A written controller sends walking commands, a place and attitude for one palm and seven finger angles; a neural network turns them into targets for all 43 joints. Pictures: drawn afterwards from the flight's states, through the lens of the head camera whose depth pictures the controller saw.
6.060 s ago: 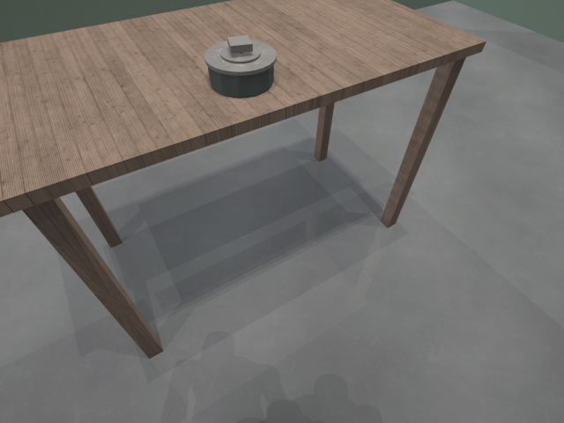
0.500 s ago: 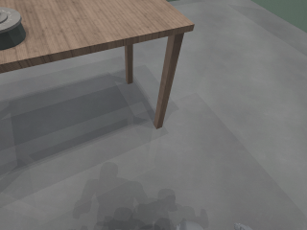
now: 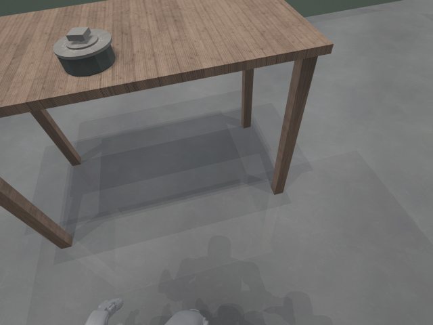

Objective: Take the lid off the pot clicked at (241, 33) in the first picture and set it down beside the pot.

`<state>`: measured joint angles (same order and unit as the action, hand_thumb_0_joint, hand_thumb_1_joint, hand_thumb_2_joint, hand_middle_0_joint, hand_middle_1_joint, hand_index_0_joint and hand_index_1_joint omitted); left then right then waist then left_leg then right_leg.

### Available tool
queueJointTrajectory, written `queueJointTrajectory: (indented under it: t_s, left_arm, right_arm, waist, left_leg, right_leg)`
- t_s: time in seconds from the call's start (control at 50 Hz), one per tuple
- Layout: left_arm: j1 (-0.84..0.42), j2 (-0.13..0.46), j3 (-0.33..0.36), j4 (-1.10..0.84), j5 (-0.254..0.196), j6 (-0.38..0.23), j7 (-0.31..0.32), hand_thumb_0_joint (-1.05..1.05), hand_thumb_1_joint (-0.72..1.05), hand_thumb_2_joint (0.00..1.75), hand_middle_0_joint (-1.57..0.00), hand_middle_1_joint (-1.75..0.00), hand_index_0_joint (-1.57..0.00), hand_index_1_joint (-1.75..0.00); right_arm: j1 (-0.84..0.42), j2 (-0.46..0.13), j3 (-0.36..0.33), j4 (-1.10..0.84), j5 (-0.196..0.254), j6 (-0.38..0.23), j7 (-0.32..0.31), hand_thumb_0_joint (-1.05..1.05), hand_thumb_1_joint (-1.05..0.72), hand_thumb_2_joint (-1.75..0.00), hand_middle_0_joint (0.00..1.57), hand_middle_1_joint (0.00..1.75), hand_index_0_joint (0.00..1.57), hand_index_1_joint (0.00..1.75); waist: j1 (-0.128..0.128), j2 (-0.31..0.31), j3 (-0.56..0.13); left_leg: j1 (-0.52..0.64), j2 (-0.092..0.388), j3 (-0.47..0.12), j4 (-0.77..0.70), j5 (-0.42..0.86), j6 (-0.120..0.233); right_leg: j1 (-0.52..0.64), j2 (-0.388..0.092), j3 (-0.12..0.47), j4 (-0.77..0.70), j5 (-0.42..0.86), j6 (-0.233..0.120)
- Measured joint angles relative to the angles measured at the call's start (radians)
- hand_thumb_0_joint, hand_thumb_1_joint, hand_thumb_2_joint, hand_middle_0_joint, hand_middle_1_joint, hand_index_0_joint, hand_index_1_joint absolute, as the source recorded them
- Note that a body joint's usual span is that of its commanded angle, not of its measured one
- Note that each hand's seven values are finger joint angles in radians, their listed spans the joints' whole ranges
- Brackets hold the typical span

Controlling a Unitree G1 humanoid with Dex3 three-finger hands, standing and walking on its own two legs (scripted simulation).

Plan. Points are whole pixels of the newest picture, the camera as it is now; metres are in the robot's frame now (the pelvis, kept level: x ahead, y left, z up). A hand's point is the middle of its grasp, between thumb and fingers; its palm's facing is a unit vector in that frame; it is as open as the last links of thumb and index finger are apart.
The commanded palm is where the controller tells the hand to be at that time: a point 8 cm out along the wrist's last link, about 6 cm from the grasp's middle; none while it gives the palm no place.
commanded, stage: turn to face it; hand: left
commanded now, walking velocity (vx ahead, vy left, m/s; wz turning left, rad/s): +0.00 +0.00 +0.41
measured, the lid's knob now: (78, 33) +0.80 +0.38 +0.16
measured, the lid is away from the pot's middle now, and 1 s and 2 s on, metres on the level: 0.00 0.00 0.00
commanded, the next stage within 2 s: take the last steps up to it in 0.28 s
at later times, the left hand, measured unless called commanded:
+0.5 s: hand out of the picture -0.01 +0.27 -0.17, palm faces +0.23 -0.94 -0.24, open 7.4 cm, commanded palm none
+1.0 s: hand out of the picture +0.03 +0.19 -0.15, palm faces +0.29 -0.94 -0.18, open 7.3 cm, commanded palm none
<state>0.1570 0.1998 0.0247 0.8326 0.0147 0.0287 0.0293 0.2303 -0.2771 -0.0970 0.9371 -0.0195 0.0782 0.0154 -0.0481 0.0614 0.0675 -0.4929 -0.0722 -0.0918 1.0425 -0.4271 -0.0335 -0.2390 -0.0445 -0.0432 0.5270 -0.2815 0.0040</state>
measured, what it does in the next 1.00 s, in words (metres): walks ahead: left foot, then right foot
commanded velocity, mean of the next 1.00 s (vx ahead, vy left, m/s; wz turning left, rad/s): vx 0.19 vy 0.01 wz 0.15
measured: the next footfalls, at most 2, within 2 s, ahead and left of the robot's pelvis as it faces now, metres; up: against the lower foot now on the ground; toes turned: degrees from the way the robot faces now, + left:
left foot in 0.28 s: +0.01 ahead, +0.15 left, +0.00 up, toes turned +10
right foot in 0.74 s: +0.11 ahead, -0.06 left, +0.00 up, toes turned +8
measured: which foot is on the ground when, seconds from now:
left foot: up 0.00-0.26, down 0.28-0.74, up 0.76-1.00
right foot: down 0.00-0.30, up 0.32-0.72, down 0.74-1.00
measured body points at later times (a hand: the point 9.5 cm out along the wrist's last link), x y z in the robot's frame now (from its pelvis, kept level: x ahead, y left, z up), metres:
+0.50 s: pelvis +0.00 +0.05 +0.01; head +0.02 +0.08 +0.46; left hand -0.02 +0.32 -0.15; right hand +0.14 -0.16 -0.12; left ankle -0.03 +0.14 -0.74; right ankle +0.00 -0.11 -0.66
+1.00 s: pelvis +0.10 +0.05 +0.01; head +0.12 +0.03 +0.46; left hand +0.02 +0.24 -0.14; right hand +0.16 -0.19 -0.15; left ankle +0.11 +0.21 -0.67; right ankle +0.07 -0.07 -0.74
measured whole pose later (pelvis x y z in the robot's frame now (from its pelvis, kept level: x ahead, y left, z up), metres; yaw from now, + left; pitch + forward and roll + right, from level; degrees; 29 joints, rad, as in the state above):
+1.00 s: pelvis +0.10 +0.05 +0.01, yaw +14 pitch +0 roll +1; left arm 0.40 0.11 0.02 1.07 0.02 -0.05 0.01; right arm 0.30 -0.20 -0.06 1.06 -0.02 0.01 0.02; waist -0.01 0.02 0.02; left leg -0.53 0.09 0.04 0.96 -0.20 -0.02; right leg -0.05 -0.03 -0.12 0.32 -0.26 -0.02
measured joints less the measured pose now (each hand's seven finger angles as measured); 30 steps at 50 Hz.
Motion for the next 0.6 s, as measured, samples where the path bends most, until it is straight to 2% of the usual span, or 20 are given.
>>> queueJointTrajectory:
  t_s: [0.04, 0.1, 0.16, 0.22, 0.26, 0.28, 0.3, 0.32, 0.36, 0.44, 0.52, 0.6]
  left_arm:
    - [0.018, -0.006, -0.001, 0.009, 0.001, -0.001, -0.002, 0.01, 0.91, 0.9, -0.2, -0.3, -0.21, -0.3]
    - [0.043, -0.008, -0.002, 0.022, 0.006, -0.005, -0.004, 0.01, 0.91, 0.9, -0.2, -0.3, -0.21, -0.3]
    - [0.066, -0.003, -0.002, 0.034, 0.012, -0.007, -0.007, 0.01, 0.9, 0.9, -0.2, -0.3, -0.21, -0.3]
    - [0.088, 0.01, 0.002, 0.048, 0.016, -0.006, -0.01, 0.01, 0.9, 0.9, -0.2, -0.3, -0.21, -0.3]
    - [0.104, 0.023, 0.008, 0.062, 0.014, -0.002, -0.011, 0.01, 0.9, 0.9, -0.2, -0.3, -0.21, -0.3]
    - [0.114, 0.03, 0.011, 0.068, 0.01, 0.002, -0.011, 0.01, 0.9, 0.9, -0.2, -0.3, -0.21, -0.3]
    - [0.121, 0.041, 0.016, 0.076, 0.005, 0.009, -0.011, 0.01, 0.9, 0.9, -0.2, -0.3, -0.21, -0.3]
    - [0.12, 0.055, 0.022, 0.088, 0.002, 0.019, -0.008, 0.01, 0.9, 0.9, -0.2, -0.3, -0.21, -0.3]
    - [0.119, 0.074, 0.03, 0.109, 0.001, 0.04, -0.001, 0.01, 0.91, 0.9, -0.2, -0.3, -0.21, -0.3]
    - [0.104, 0.083, 0.034, 0.138, 0.001, 0.045, -0.006, 0.01, 0.91, 0.9, -0.2, -0.3, -0.2, -0.3]
    - [0.097, 0.07, 0.027, 0.141, 0.005, 0.028, -0.022, 0.01, 0.91, 0.9, -0.2, -0.3, -0.2, -0.3]
    - [0.093, 0.046, 0.019, 0.142, 0.01, 0.02, -0.037, 0.01, 0.91, 0.9, -0.2, -0.3, -0.2, -0.3]
  right_arm:
    - [-0.003, -0.009, -0.002, -0.001, -0.001, 0.001, 0.007, 0.01, -0.91, -0.9, 0.2, 0.3, 0.2, 0.3]
    - [-0.011, -0.01, -0.001, 0.0, 0.001, 0.004, 0.012, 0.01, -0.91, -0.9, 0.2, 0.3, 0.2, 0.3]
    - [-0.033, -0.005, 0.007, 0.003, 0.005, 0.007, 0.012, 0.01, -0.91, -0.9, 0.19, 0.3, 0.2, 0.3]
    - [-0.063, 0.003, 0.019, 0.0, 0.011, -0.002, 0.009, 0.01, -0.91, -0.9, 0.19, 0.3, 0.2, 0.3]
    - [-0.081, 0.009, 0.027, -0.007, 0.014, -0.016, 0.006, 0.01, -0.91, -0.9, 0.19, 0.3, 0.2, 0.3]
    - [-0.085, 0.01, 0.032, -0.013, 0.015, -0.026, 0.006, 0.01, -0.91, -0.9, 0.19, 0.3, 0.2, 0.3]
    - [-0.091, 0.017, 0.034, -0.015, 0.012, -0.037, 0.004, 0.01, -0.91, -0.9, 0.19, 0.3, 0.2, 0.3]
    - [-0.099, 0.031, 0.038, -0.016, 0.011, -0.044, 0.002, 0.01, -0.91, -0.9, 0.19, 0.3, 0.2, 0.3]
    - [-0.104, 0.054, 0.052, -0.021, 0.006, -0.052, -0.002, 0.01, -0.91, -0.9, 0.19, 0.3, 0.2, 0.3]
    - [-0.092, 0.086, 0.073, -0.016, 0.003, -0.063, -0.021, 0.0, -0.91, -0.9, 0.2, 0.3, 0.2, 0.3]
    - [-0.06, 0.104, 0.083, 0.003, 0.003, -0.075, -0.022, 0.0, -0.91, -0.9, 0.2, 0.3, 0.2, 0.3]
    - [-0.01, 0.105, 0.073, 0.024, 0.001, -0.088, -0.026, 0.0, -0.92, -0.9, 0.2, 0.3, 0.2, 0.3]
  waist:
    - [0.002, -0.008, 0.005]
    - [0.01, -0.03, 0.011]
    - [0.028, -0.055, 0.021]
    - [0.05, -0.077, 0.03]
    - [0.06, -0.088, 0.031]
    - [0.062, -0.088, 0.025]
    - [0.063, -0.099, 0.022]
    - [0.069, -0.118, 0.024]
    - [0.077, -0.129, 0.021]
    - [0.075, -0.114, 0.006]
    - [0.075, -0.093, -0.018]
    - [0.057, -0.075, -0.044]
  left_leg:
    - [-0.019, 0.03, 0.032, 0.088, 0.029, -0.014]
    - [0.001, 0.067, 0.057, 0.075, 0.037, -0.029]
    - [0.058, 0.087, 0.078, -0.051, 0.005, -0.035]
    - [0.129, 0.088, 0.102, -0.21, -0.014, -0.029]
    - [0.19, 0.08, 0.119, -0.344, 0.04, -0.021]
    - [0.23, 0.08, 0.126, -0.434, 0.103, -0.015]
    - [0.242, 0.072, 0.13, -0.467, 0.111, 0.024]
    - [0.236, 0.062, 0.132, -0.454, 0.102, 0.048]
    - [0.24, 0.062, 0.129, -0.45, 0.091, 0.066]
    - [0.282, 0.065, 0.099, -0.533, 0.135, 0.068]
    - [0.323, 0.059, 0.082, -0.604, 0.17, 0.075]
    - [0.352, 0.044, 0.074, -0.644, 0.18, 0.078]
  right_leg:
    - [0.018, -0.018, -0.018, -0.018, 0.007, 0.001]
    - [0.033, -0.045, -0.043, -0.029, 0.008, 0.006]
    - [0.031, -0.07, -0.062, -0.022, 0.002, 0.015]
    - [0.016, -0.092, -0.078, 0.006, -0.012, 0.031]
    - [0.001, -0.105, -0.09, 0.04, -0.029, 0.047]
    - [-0.012, -0.109, -0.097, 0.068, -0.044, 0.058]
    - [-0.036, -0.119, -0.093, 0.115, -0.061, 0.061]
    - [-0.064, -0.119, -0.065, 0.183, -0.134, 0.065]
    - [-0.12, -0.091, -0.022, 0.334, -0.231, 0.063]
    - [-0.185, -0.052, 0.005, 0.504, -0.183, 0.067]
    - [-0.189, -0.042, 0.004, 0.491, -0.134, 0.068]
    - [-0.16, -0.039, -0.004, 0.373, -0.127, 0.06]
